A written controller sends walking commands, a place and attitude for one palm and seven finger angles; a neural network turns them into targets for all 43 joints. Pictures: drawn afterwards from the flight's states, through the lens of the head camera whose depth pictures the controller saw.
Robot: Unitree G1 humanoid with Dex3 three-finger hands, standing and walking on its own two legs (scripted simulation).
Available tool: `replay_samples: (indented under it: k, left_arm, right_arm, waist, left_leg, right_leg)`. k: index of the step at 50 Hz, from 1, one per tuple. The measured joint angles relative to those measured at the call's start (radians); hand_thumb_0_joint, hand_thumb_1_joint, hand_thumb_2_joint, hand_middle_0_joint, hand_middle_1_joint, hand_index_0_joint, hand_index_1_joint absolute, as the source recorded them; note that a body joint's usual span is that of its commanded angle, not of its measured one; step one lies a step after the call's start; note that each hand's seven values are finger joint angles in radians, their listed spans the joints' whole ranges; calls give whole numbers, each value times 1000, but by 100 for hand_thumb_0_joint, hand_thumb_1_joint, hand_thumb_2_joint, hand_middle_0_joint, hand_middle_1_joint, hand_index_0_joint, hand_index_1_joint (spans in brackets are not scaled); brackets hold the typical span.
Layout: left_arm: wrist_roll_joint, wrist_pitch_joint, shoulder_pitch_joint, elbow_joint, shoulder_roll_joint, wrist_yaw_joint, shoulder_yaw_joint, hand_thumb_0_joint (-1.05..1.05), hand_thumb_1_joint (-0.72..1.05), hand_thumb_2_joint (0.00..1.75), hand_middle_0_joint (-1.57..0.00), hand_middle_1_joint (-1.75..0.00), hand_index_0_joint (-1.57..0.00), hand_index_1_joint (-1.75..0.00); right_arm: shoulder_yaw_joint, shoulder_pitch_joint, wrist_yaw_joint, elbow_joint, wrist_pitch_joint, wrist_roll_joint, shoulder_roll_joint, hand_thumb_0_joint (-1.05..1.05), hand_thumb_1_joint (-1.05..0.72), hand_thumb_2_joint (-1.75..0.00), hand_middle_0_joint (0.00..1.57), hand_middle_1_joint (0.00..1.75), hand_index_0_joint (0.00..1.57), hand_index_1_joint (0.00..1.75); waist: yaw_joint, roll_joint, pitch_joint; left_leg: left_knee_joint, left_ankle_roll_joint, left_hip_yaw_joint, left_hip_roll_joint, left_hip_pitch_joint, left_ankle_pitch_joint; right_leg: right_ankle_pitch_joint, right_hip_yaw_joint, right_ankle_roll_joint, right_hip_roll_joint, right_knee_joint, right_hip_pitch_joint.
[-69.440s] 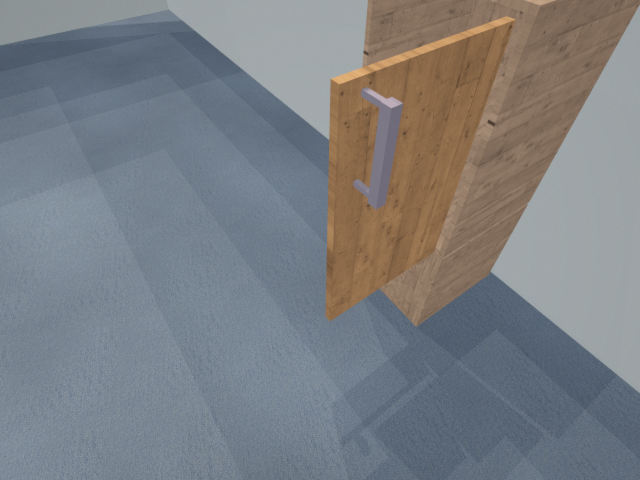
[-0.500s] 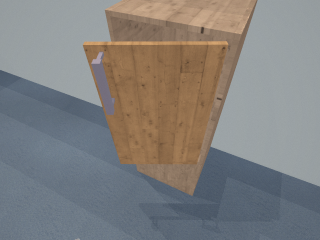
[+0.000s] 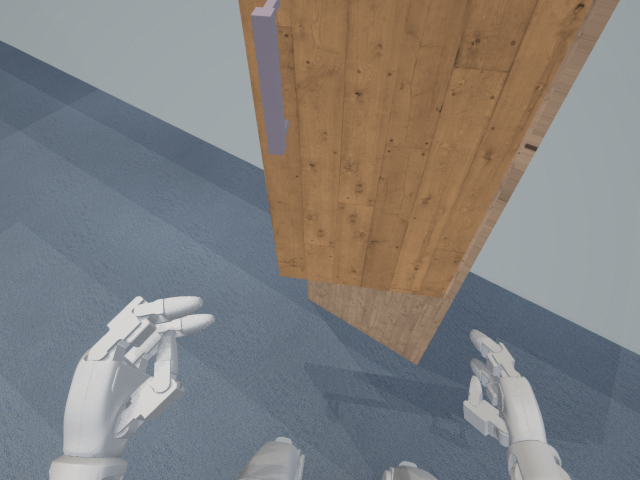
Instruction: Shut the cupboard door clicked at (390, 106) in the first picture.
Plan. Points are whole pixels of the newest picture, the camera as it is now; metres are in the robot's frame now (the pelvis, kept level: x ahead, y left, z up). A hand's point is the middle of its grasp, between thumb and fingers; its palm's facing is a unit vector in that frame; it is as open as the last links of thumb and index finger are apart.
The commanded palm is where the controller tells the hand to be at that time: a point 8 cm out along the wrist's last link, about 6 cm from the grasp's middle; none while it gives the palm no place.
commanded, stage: raise the hand and make a fist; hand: left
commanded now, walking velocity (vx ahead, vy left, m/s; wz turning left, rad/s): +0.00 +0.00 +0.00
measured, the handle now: (275, 82) +0.52 +0.13 +0.22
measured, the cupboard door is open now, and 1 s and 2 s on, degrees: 25 25 25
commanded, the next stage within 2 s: bring the fist close to the handle in 1.32 s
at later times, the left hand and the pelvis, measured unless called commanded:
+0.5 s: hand (196, 319) +0.23 +0.15 +0.15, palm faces -0.10 -0.99 -0.08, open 3.3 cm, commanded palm +0.21 +0.22 +0.17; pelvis +0.02 +0.00 +0.04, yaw -2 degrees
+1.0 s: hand (130, 216) +0.27 +0.19 +0.24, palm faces +0.05 -1.00 -0.08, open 3.1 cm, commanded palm +0.24 +0.23 +0.23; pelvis +0.03 -0.01 +0.07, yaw -1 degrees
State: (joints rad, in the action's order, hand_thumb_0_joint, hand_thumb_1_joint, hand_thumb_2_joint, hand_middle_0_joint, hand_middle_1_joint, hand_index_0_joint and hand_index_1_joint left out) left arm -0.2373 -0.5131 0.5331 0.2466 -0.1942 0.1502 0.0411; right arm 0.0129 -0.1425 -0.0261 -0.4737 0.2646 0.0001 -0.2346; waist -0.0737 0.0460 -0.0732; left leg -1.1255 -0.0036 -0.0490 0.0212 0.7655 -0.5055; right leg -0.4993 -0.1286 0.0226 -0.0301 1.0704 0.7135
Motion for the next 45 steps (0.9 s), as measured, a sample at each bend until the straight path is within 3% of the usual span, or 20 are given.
replay_samples:
  k: [3, 6, 8, 10, 12, 15, 18, 20, 25, 28, 34, 37, 41, 45]
  left_arm:
    - [9, 82, -100, 34, 9, 57, -25, 2, 90, 90, -62, -77, -63, -77]
    - [29, 268, -122, 22, -3, 89, -38, 1, 90, 90, -68, -83, -68, -83]
    - [24, 382, -92, 21, -14, 74, -28, 1, 90, 90, -72, -87, -72, -87]
    - [8, 433, -46, 29, -23, 30, 1, 2, 90, 90, -75, -91, -76, -91]
    - [-8, 421, -4, 49, -29, -21, 43, 2, 90, 90, -79, -95, -80, -95]
    - [-17, 332, 22, 88, -34, -69, 96, 2, 90, 90, -85, -101, -85, -101]
    - [-23, 253, -7, 109, -29, -52, 104, 2, 90, 90, -90, -107, -90, -107]
    - [-22, 248, -34, 105, -23, -16, 82, 2, 90, 90, -94, -111, -94, -111]
    - [-7, 369, -67, 76, -52, 43, 37, 2, 90, 90, -103, -121, -103, -121]
    - [-24, 421, -77, 71, -79, 26, 72, 2, 90, 90, -109, -127, -109, -127]
    - [-68, 425, -166, 79, -72, 5, 172, 2, 90, 90, -120, -139, -120, -139]
    - [-69, 470, -209, 77, -61, 46, 163, 2, 90, 90, -123, -143, -124, -143]
    - [-62, 578, -240, 64, -80, 96, 135, 2, 90, 90, -127, -147, -127, -147]
    - [-72, 633, -276, 53, -112, 89, 166, 2, 89, 90, -129, -149, -129, -149]
  right_arm:
    - [37, -21, -8, -18, -24, -14, 34, 1, -90, -90, 21, 30, 20, 30]
    - [53, -72, -16, -21, -72, -31, 65, 1, -90, -90, 21, 30, 21, 30]
    - [53, -111, -24, -19, -98, -35, 72, 1, -90, -90, 21, 30, 21, 30]
    - [46, -145, -34, -23, -108, -34, 69, 2, -90, -90, 21, 30, 21, 30]
    - [32, -176, -39, -29, -102, -30, 57, 2, -90, -90, 21, 30, 21, 30]
    - [14, -205, -35, -43, -72, -23, 22, 2, -90, -90, 21, 30, 20, 30]
    - [5, -202, -31, -64, -42, -25, -20, 2, -90, -90, 21, 30, 20, 30]
    - [1, -186, -32, -74, -30, -32, -40, 2, -90, -90, 21, 30, 20, 30]
    - [-3, -145, -52, -60, -19, -44, -37, 2, -90, -90, 21, 30, 20, 30]
    - [5, -131, -59, -44, -17, -45, -18, 2, -90, -90, 20, 30, 20, 30]
    - [35, -119, -51, -57, 6, -47, -7, 1, -90, -90, 20, 30, 20, 30]
    - [49, -110, -52, -70, 4, -52, -13, 1, -90, -90, 21, 30, 20, 30]
    - [59, -94, -64, -80, -14, -55, -14, 1, -90, -90, 21, 30, 20, 30]
    - [62, -86, -71, -91, -24, -53, -6, 1, -90, -90, 21, 30, 20, 30]
  waist:
    - [15, 15, -1]
    - [41, 12, -7]
    - [59, 8, -11]
    - [69, 3, -11]
    - [69, -4, -12]
    - [59, -8, -9]
    - [53, -1, 0]
    - [54, 5, 5]
    - [62, 4, 0]
    - [59, -1, -3]
    - [30, 5, -3]
    - [17, 16, -1]
    - [13, 24, 10]
    - [15, 16, 21]
  left_leg:
    - [14, 2, 7, 1, -7, 6]
    - [79, 8, 35, 1, -59, 24]
    - [132, 12, 55, 0, -108, 37]
    - [176, 12, 69, 1, -155, 47]
    - [205, 11, 74, 3, -187, 53]
    - [217, 9, 65, 3, -204, 54]
    - [212, 9, 49, 0, -208, 54]
    - [215, 10, 43, -2, -214, 56]
    - [268, 10, 54, -2, -266, 74]
    - [309, 5, 60, 0, -311, 86]
    - [362, -3, 43, 3, -379, 103]
    - [387, -2, 37, 1, -408, 114]
    - [430, -1, 41, -2, -446, 134]
    - [472, -3, 47, -2, -482, 154]
  right_leg:
    - [10, 7, -5, 2, -16, -4]
    - [30, 33, -11, 2, -66, -39]
    - [42, 53, -14, 2, -106, -75]
    - [53, 66, -16, 5, -142, -113]
    - [60, 70, -16, 8, -168, -141]
    - [61, 61, -14, 9, -187, -166]
    - [60, 45, -14, 6, -193, -181]
    - [63, 39, -15, 5, -200, -192]
    - [78, 50, -15, 6, -241, -233]
    - [87, 55, -12, 9, -274, -272]
    - [103, 37, -6, 15, -336, -351]
    - [114, 31, -7, 14, -365, -384]
    - [131, 34, -8, 13, -402, -418]
    - [147, 40, -5, 14, -433, -447]
